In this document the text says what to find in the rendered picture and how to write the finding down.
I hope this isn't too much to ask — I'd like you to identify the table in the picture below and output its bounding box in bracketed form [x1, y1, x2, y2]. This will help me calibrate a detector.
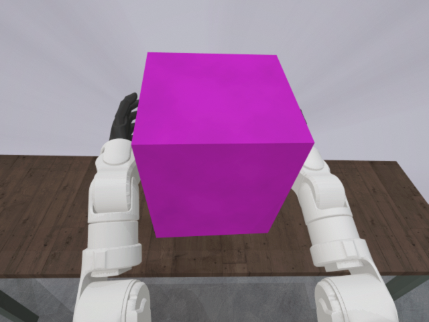
[0, 155, 429, 322]

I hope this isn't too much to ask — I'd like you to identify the robot right forearm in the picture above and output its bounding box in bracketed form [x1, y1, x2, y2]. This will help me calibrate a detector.
[291, 147, 399, 322]

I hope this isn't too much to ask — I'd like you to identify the robot right upper arm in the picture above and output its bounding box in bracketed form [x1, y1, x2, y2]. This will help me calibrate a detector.
[314, 273, 398, 322]

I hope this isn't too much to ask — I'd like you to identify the robot left upper arm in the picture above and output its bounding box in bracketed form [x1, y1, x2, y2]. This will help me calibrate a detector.
[74, 279, 151, 322]

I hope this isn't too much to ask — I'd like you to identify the robot left forearm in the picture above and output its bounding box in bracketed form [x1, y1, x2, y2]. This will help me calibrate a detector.
[73, 138, 142, 322]

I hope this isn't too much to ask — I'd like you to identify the carton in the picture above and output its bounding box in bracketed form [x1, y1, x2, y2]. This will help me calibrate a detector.
[131, 52, 314, 238]

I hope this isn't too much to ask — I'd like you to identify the robot left hand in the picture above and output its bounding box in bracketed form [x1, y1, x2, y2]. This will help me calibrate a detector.
[109, 93, 139, 141]

